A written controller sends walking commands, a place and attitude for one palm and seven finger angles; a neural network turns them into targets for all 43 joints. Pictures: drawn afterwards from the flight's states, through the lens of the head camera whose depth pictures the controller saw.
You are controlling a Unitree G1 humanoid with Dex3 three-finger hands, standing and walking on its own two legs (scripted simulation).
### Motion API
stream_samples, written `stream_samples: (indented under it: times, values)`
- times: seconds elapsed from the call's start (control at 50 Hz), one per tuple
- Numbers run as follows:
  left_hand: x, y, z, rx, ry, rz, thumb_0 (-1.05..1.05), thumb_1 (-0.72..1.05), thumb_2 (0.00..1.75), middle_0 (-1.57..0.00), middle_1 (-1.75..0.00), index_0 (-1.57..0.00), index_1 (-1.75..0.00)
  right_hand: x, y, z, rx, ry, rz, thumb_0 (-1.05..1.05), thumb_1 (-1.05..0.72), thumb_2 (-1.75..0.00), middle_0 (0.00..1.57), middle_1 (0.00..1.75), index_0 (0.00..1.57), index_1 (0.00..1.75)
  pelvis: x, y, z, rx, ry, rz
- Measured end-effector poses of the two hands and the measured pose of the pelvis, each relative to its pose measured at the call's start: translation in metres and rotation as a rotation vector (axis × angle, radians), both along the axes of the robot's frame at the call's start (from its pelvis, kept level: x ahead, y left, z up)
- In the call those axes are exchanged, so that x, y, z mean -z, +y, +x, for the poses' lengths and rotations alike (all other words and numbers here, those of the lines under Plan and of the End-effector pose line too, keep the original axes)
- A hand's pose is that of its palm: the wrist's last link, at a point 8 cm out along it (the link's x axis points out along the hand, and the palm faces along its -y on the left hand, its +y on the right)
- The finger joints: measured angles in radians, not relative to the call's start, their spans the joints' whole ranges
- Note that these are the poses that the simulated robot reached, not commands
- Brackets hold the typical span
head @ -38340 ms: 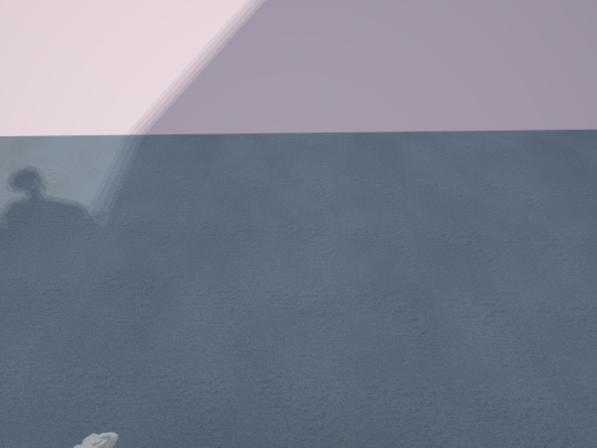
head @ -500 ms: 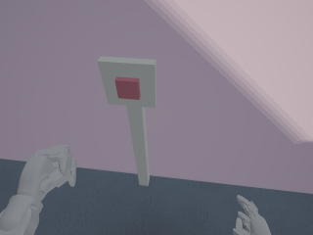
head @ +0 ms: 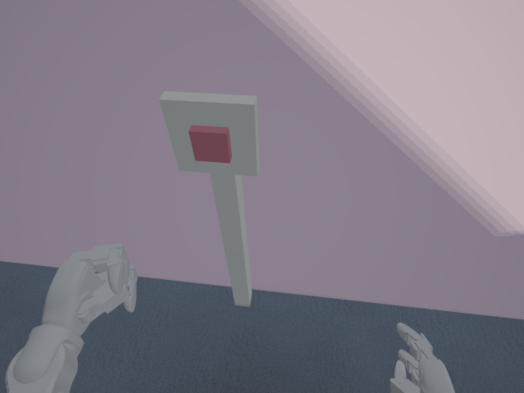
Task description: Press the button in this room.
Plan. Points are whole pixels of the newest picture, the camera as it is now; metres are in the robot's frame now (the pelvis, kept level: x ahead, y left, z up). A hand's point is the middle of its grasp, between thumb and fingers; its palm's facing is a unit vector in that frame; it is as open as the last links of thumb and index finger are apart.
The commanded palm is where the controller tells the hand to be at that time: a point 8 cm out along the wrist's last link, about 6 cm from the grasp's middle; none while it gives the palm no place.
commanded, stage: aim a knuckle at the button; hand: left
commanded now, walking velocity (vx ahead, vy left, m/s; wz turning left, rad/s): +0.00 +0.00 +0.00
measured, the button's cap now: (211, 143) +0.54 +0.14 +0.09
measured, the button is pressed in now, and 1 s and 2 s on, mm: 0 0 0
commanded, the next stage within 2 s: press the button with the knuckle in 1.80 s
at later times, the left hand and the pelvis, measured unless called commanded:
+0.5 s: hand (175, 229) +0.34 +0.17 +0.08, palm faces -0.05 -1.00 -0.02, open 3.1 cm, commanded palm +0.32 +0.21 +0.08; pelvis +0.01 +0.01 +0.00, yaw -2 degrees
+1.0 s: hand (213, 193) +0.43 +0.12 +0.07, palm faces -0.04 -1.00 -0.03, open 3.1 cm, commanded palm +0.41 +0.17 +0.07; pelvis +0.01 +0.00 -0.01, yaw -2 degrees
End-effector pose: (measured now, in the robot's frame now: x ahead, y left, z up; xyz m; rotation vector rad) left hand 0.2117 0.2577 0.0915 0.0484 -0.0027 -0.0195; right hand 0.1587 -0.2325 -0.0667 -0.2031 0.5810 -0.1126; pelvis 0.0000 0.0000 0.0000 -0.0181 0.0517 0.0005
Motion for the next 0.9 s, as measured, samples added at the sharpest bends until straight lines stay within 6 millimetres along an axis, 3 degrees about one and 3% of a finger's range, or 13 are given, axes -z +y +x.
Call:
stream_samples:
  times: [0.22,0.32,0.44,0.7,0.9]
  values:
    - [0.007,-0.027,0.06,0.054,-0.002,-0.018,0.02,0.9,0.9,-1.3,-1.5,-1.3,-1.51,0.007,0.001,-0.006,0.02,0.051,-0.004,0.01,-0.9,-0.9,0.2,0.3,0.2,0.3,0.001,0.003,0.001,0.008,0.024,0.008]
    - [0.01,-0.029,0.085,0.036,0.013,-0.02,0.02,0.9,0.9,-1.3,-1.5,-1.3,-1.5,0.011,-0.002,-0.013,0.044,0.097,0.001,0.01,-0.9,-0.9,0.2,0.3,0.2,0.3,0.001,0.004,0.005,0.022,0.037,0.014]
    - [0.011,-0.03,0.103,0.023,0.002,-0.022,0.02,0.9,0.9,-1.3,-1.5,-1.3,-1.5,0.017,-0.006,-0.021,0.065,0.155,0.003,0.01,-0.9,-0.9,0.2,0.3,0.2,0.3,0.001,0.005,0.01,0.028,0.053,0.014]
    - [0.019,-0.058,0.139,0.039,-0.001,-0.02,0.02,0.9,0.9,-1.3,-1.5,-1.3,-1.5,0.031,-0.009,-0.034,0.091,0.249,0.008,0.01,-0.9,-0.9,0.2,0.3,0.2,0.3,0.005,0.006,0.011,0.029,0.079,0.015]
    - [0.021,-0.077,0.179,0.035,0.011,-0.016,0.02,0.9,0.9,-1.3,-1.5,-1.3,-1.5,0.044,-0.013,-0.061,0.117,0.351,0.023,0.01,-0.9,-0.9,0.2,0.3,0.2,0.3,0.009,0.003,0.007,0.034,0.111,0.017]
